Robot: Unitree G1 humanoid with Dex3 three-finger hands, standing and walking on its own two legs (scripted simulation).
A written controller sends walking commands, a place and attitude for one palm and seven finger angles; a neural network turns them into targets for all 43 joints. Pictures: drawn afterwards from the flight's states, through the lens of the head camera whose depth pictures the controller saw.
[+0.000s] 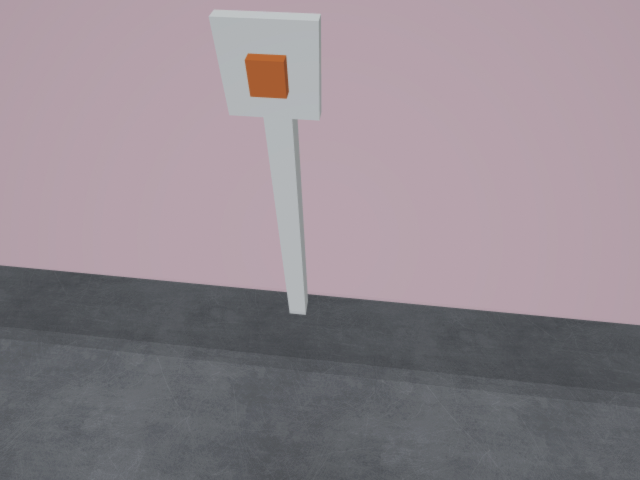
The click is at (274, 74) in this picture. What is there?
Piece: button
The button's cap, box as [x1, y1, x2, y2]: [245, 54, 288, 98]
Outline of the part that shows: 248,54 245,58 245,64 250,96 286,98 288,87 285,55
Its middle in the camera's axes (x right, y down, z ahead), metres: -0.09 -0.29 +0.68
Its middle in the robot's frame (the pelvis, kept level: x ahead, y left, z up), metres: +0.72 +0.13 +0.14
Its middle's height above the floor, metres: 0.92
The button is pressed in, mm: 0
